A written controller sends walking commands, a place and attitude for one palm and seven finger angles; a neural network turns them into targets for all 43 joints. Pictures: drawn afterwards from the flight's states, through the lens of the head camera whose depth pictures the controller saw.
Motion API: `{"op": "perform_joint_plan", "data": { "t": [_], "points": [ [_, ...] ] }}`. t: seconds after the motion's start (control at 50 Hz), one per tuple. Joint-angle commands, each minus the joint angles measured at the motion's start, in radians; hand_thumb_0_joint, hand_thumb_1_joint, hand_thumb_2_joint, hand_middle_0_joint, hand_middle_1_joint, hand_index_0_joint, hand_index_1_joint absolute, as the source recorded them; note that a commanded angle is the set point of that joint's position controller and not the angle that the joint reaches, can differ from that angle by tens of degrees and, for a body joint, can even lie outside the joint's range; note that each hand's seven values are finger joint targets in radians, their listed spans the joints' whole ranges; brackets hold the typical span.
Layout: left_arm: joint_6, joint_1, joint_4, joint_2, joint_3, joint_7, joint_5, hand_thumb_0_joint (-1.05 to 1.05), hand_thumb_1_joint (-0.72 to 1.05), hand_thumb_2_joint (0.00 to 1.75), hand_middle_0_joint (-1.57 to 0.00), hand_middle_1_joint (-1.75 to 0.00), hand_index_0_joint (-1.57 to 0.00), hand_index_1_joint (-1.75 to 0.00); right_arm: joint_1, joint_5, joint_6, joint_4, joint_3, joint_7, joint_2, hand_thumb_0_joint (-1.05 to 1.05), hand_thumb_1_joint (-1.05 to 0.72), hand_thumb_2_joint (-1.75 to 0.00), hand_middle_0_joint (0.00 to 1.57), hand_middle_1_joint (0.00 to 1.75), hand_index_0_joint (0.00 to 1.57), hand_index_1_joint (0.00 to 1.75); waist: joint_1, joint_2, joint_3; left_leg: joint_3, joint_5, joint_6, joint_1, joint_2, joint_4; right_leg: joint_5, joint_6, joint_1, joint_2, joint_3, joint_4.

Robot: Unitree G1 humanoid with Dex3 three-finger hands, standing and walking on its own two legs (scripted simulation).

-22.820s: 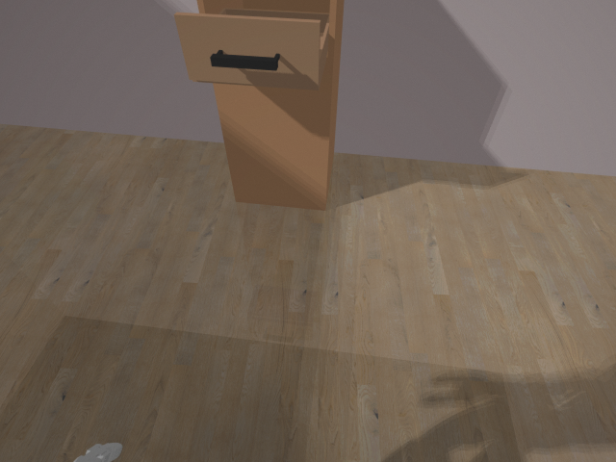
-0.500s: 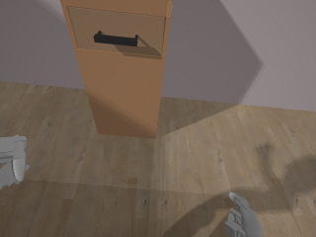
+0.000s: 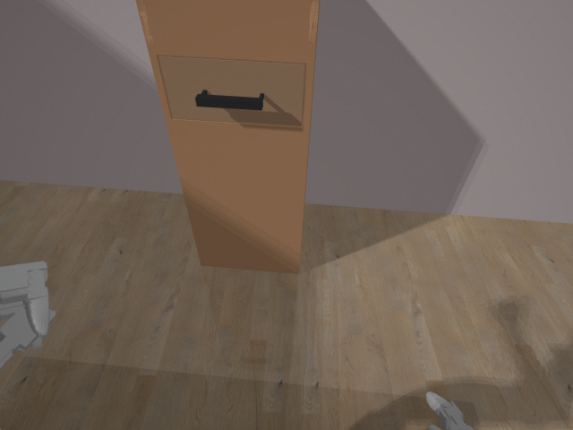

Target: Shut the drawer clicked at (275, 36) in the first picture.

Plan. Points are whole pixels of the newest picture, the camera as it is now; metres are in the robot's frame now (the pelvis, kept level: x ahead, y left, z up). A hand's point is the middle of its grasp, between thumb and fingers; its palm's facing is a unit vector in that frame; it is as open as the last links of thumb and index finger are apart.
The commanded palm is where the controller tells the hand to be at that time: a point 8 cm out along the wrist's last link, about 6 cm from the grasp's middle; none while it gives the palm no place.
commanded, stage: stop stepping back and stand still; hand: left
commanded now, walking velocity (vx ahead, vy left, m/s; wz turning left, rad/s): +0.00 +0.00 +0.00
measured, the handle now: (231, 98) +0.92 +0.17 +0.05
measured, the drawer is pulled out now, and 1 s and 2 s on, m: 0.00 0.00 0.00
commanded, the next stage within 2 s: let the arm hang, fingers relaxed in 0.40 s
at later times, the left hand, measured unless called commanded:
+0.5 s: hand (51, 297) +0.21 +0.25 +0.17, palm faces +0.34 -0.82 -0.45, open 3.2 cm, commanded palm none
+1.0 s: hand out of the picture -0.03 +0.23 -0.16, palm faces +0.03 -0.97 -0.24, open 4.5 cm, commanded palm none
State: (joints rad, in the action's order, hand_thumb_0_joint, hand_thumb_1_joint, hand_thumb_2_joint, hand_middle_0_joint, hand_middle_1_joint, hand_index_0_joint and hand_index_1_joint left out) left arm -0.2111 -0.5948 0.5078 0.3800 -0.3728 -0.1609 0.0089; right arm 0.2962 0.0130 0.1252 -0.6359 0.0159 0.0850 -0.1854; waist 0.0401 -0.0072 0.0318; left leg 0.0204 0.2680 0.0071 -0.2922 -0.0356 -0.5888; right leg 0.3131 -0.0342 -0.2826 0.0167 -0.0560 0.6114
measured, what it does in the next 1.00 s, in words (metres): stands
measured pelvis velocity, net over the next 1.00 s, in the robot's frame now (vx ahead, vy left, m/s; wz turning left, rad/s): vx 0.01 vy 0.03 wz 0.02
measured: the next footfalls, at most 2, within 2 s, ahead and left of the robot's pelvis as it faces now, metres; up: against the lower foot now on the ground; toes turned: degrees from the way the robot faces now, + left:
none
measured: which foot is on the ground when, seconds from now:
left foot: down 0.00-1.00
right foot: down 0.00-1.00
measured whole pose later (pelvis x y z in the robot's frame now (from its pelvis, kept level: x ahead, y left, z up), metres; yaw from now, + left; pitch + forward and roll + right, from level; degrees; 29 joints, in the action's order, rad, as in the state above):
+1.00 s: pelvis +0.01 +0.03 +0.01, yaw +1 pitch -1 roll -1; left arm 0.02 -0.32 -1.11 0.23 -0.01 -0.02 0.02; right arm 0.31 0.02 -0.03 -1.10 0.01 0.02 -0.17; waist -0.01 0.00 -0.08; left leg 0.03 0.19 -0.02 -0.23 0.00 -0.44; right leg 0.21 -0.01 -0.19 -0.01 -0.07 0.42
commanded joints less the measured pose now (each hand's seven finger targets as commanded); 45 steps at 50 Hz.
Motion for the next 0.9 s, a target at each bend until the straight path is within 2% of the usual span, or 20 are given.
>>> {"op": "perform_joint_plan", "data": {
  "t": [0.0,0.02,0.06,0.1,0.12,0.16,0.18,0.24,0.32,0.46,0.48,0.5,0.54,0.56,0.6,0.64,0.7,0.74,0.84,0.88],
  "points": [
    [-0.062,0.007,0.198,0.157,-0.107,-0.01,-0.027,0.0,0.9,0.9,-1.4,-1.6,-1.4,-1.6,-0.141,-0.003,0.045,0.151,-0.06,-0.01,-0.123,0.0,-0.9,-0.9,0.2,0.3,0.2,0.3,-0.033,-0.176,-0.052,0.005,0.166,-0.024,-0.198,0.032,-0.166,0.382,-0.099,0.006,-0.258,0.467,-0.415],
    [-0.066,0.038,0.207,0.157,-0.102,-0.013,-0.027,0.0,0.9,0.9,-1.4,-1.6,-1.4,-1.6,-0.132,-0.002,0.041,0.144,-0.061,-0.016,-0.122,0.0,-0.9,-0.9,0.2,0.3,0.2,0.3,-0.031,-0.18,-0.055,-0.004,0.141,-0.018,-0.211,0.026,-0.275,0.349,-0.137,0.011,-0.313,0.503,-0.441],
    [-0.07,0.065,0.199,0.148,-0.096,-0.013,-0.027,0.0,0.9,0.9,-1.4,-1.6,-1.4,-1.6,-0.138,-0.004,0.039,0.137,-0.052,-0.02,-0.122,0.0,-0.9,-0.9,0.2,0.3,0.2,0.3,-0.022,-0.083,-0.042,-0.033,0.137,-0.02,-0.18,-0.003,-0.241,0.112,-0.147,0.026,-0.306,0.413,-0.372],
    [-0.075,0.03,0.188,0.146,-0.105,-0.018,-0.029,0.0,0.9,0.9,-1.4,-1.6,-1.4,-1.6,-0.139,-0.004,0.038,0.135,-0.037,-0.012,-0.103,0.0,-0.9,-0.9,0.2,0.3,0.2,0.3,-0.023,-0.106,-0.001,0.006,0.045,-0.03,-0.02,0.0,0.011,-0.063,-0.097,0.027,-0.238,0.253,-0.285],
    [-0.079,0.033,0.204,0.138,-0.096,-0.017,-0.032,0.0,0.9,0.9,-1.4,-1.6,-1.4,-1.6,-0.142,-0.003,0.042,0.136,-0.038,-0.009,-0.11,0.0,-0.9,-0.9,0.2,0.3,0.2,0.3,-0.024,-0.072,0.013,0.012,-0.02,-0.033,0.065,0.013,0.117,-0.063,-0.059,0.016,-0.191,0.197,-0.251],
    [-0.086,0.024,0.234,0.136,-0.088,-0.016,-0.036,0.0,0.9,0.9,-1.4,-1.6,-1.4,-1.6,-0.158,-0.004,0.052,0.148,-0.053,0.001,-0.137,0.0,-0.9,-0.9,0.2,0.3,0.2,0.3,-0.039,0.065,0.028,-0.1,-0.12,-0.061,0.143,-0.087,0.214,-0.072,0.008,-0.003,-0.094,0.127,-0.163],
    [-0.087,0.032,0.256,0.139,-0.082,-0.013,-0.036,0.0,0.9,0.9,-1.4,-1.6,-1.4,-1.6,-0.171,-0.011,0.053,0.162,-0.054,-0.001,-0.148,0.0,-0.9,-0.9,0.2,0.3,0.2,0.3,-0.049,0.073,0.027,-0.136,-0.167,-0.073,0.115,-0.118,0.211,-0.112,0.03,0.017,-0.065,0.115,-0.15],
    [-0.08,0.04,0.22,0.135,-0.088,-0.005,-0.029,0.0,0.9,0.9,-1.4,-1.6,-1.4,-1.6,-0.176,-0.011,0.049,0.152,-0.037,-0.002,-0.125,0.0,-0.9,-0.9,0.2,0.3,0.2,0.3,-0.04,0.102,-0.032,-0.131,-0.009,-0.067,-0.019,-0.111,0.276,-0.095,0.037,0.075,-0.051,0.09,-0.164],
    [-0.079,0.011,0.228,0.123,-0.076,-0.003,-0.033,0.0,0.9,0.9,-1.4,-1.6,-1.4,-1.6,-0.167,-0.011,0.054,0.163,-0.046,-0.008,-0.128,0.0,-0.9,-0.9,0.2,0.3,0.2,0.3,-0.038,0.057,0.026,-0.061,-0.123,-0.042,0.036,-0.056,0.201,-0.222,0.023,0.117,-0.072,0.123,-0.213],
    [-0.064,-0.048,0.234,0.146,-0.105,-0.006,-0.048,0.0,0.9,0.9,-1.4,-1.6,-1.4,-1.6,-0.172,-0.011,0.03,0.186,-0.049,-0.009,-0.129,0.0,-0.9,-0.9,0.2,0.3,0.2,0.3,-0.037,0.061,0.069,-0.046,-0.225,-0.025,0.073,-0.046,0.191,-0.323,0.022,0.147,-0.07,0.11,-0.22],
    [0.096,0.116,-0.589,0.043,0.274,0.139,0.052,0.0,0.9,0.9,-1.4,-1.6,-1.4,-1.6,-0.231,-0.017,0.06,-0.062,-0.108,-0.106,-0.327,0.0,-0.9,-0.9,0.2,0.3,0.2,0.3,-0.001,0.063,-0.006,-0.043,-0.399,-0.032,-0.005,-0.068,0.021,-0.486,0.005,0.009,-0.148,0.051,-0.075],
    [0.17,0.107,-0.615,0.016,0.251,0.155,0.028,0.0,0.9,0.9,-1.36,-1.56,-1.36,-1.56,-0.145,-0.027,-0.009,-0.046,-0.105,-0.103,-0.253,0.0,-0.9,-0.9,0.2,0.3,0.2,0.3,-0.016,0.051,0.075,-0.035,-0.394,-0.02,0.07,-0.069,0.037,-0.425,-0.003,-0.002,-0.136,0.111,-0.094],
    [0.189,0.172,-0.694,-0.014,0.274,0.16,0.028,0.0,0.9,0.9,-1.28,-1.47,-1.28,-1.47,-0.128,-0.009,-0.049,-0.034,-0.076,-0.098,-0.22,0.0,-0.9,-0.9,0.2,0.3,0.2,0.3,-0.028,-0.005,0.066,-0.09,-0.297,-0.06,0.006,-0.091,0.067,-0.241,0.001,-0.014,-0.106,0.067,-0.062],
    [0.191,0.214,-0.748,-0.006,0.282,0.16,0.031,0.0,0.9,0.9,-1.24,-1.43,-1.24,-1.43,-0.134,-0.001,-0.059,-0.033,-0.072,-0.095,-0.217,0.0,-0.9,-0.9,0.2,0.3,0.2,0.3,-0.033,-0.102,0.063,-0.11,-0.301,-0.068,-0.011,-0.096,0.079,-0.238,0.001,0.012,-0.097,0.068,-0.063],
    [0.194,0.27,-0.877,0.012,0.29,0.16,0.03,0.0,0.9,0.9,-1.16,-1.34,-1.16,-1.34,-0.145,0.007,-0.074,-0.054,-0.065,-0.088,-0.226,0.0,-0.9,-0.9,0.2,0.3,0.2,0.3,-0.038,-0.184,0.065,-0.105,-0.286,-0.062,-0.005,-0.068,0.072,-0.296,-0.015,0.054,-0.125,0.101,-0.099],
    [0.204,0.319,-1.018,0.02,0.303,0.154,0.026,0.0,0.9,0.9,-1.08,-1.25,-1.08,-1.25,-0.143,0.012,-0.095,-0.097,-0.06,-0.084,-0.214,0.0,-0.9,-0.9,0.2,0.3,0.2,0.3,-0.032,-0.14,0.048,-0.095,-0.25,-0.052,0.037,-0.046,0.086,-0.286,-0.03,0.043,-0.145,0.121,-0.129],
    [0.214,0.342,-1.206,-0.009,0.333,0.146,0.016,0.0,0.9,0.9,-0.96,-1.12,-0.96,-1.12,-0.144,0.016,-0.116,-0.174,-0.036,-0.083,-0.168,0.0,-0.9,-0.9,0.2,0.3,0.2,0.3,-0.042,0.056,0.016,-0.102,-0.21,-0.046,0.031,-0.056,0.171,-0.184,-0.013,0.076,-0.121,0.117,-0.16],
    [0.214,0.337,-1.308,-0.02,0.341,0.144,0.012,0.0,0.9,0.9,-0.88,-1.04,-0.88,-1.04,-0.135,0.012,-0.121,-0.226,-0.029,-0.078,-0.154,0.0,-0.9,-0.9,0.2,0.3,0.2,0.3,-0.046,0.113,0.003,-0.108,-0.132,-0.044,0.022,-0.057,0.211,-0.113,-0.009,0.099,-0.113,0.118,-0.201],
    [0.208,0.298,-1.481,-0.052,0.342,0.141,0.006,0.0,0.9,0.9,-0.68,-0.82,-0.68,-0.82,-0.059,0.01,-0.128,-0.33,-0.031,-0.064,-0.117,0.0,-0.9,-0.9,0.2,0.3,0.2,0.3,-0.045,0.163,-0.007,-0.107,-0.041,-0.044,0.047,-0.061,0.251,-0.093,-0.021,0.122,-0.113,0.107,-0.264],
    [0.206,0.295,-1.524,-0.056,0.347,0.141,0.004,0.0,0.9,0.9,-0.6,-0.73,-0.6,-0.73,-0.024,0.006,-0.13,-0.363,-0.035,-0.062,-0.112,0.0,-0.9,-0.9,0.2,0.3,0.2,0.3,-0.041,0.082,-0.024,-0.108,-0.042,-0.045,0.062,-0.066,0.252,-0.082,-0.022,0.109,-0.118,0.1,-0.284]
  ]
}}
